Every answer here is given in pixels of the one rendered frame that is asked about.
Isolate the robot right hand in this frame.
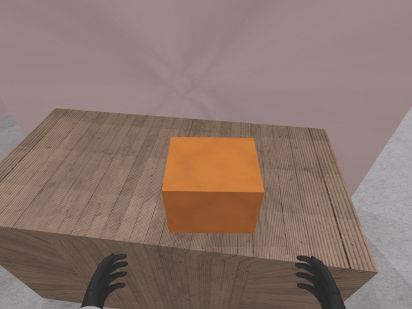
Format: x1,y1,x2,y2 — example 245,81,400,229
295,256,346,309

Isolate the robot left hand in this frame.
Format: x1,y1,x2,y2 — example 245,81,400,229
81,254,128,309

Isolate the carton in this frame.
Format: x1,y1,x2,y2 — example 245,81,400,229
162,137,265,234

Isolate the pedestal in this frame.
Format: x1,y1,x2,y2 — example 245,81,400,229
0,108,379,309

